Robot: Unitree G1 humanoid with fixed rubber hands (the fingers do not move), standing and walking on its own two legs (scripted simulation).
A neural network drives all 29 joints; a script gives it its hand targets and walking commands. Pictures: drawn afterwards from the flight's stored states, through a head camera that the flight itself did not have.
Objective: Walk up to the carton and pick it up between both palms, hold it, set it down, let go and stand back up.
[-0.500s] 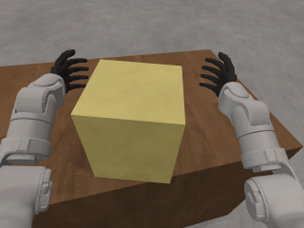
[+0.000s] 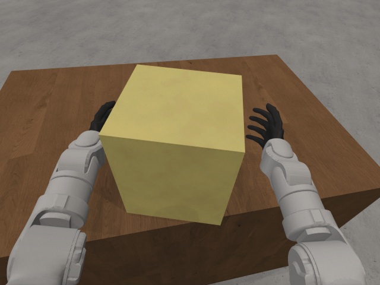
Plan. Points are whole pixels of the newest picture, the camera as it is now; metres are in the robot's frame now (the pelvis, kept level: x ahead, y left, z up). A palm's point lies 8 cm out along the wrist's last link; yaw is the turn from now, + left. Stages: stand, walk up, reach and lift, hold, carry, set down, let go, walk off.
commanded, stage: reach and lift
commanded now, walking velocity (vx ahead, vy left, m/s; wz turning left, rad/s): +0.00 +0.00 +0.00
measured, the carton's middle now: (180, 148) +0.40 -0.02 +0.10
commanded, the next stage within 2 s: none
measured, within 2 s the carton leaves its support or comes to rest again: neither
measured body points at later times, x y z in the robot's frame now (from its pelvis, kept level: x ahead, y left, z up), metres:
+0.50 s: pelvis +0.00 +0.00 +0.00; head +0.03 +0.03 +0.45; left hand +0.47 +0.13 +0.10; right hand +0.40 -0.20 +0.10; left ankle +0.00 +0.11 -0.74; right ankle +0.03 -0.13 -0.74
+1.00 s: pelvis +0.01 +0.01 +0.00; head +0.03 +0.04 +0.45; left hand +0.46 +0.12 +0.10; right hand +0.40 -0.18 +0.10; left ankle +0.00 +0.11 -0.74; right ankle +0.03 -0.13 -0.74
